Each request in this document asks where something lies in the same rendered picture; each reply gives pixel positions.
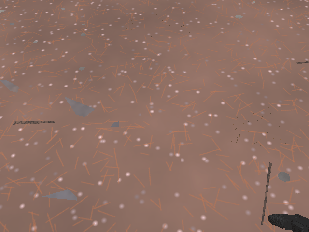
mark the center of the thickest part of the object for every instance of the right robot hand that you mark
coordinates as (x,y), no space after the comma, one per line
(296,222)

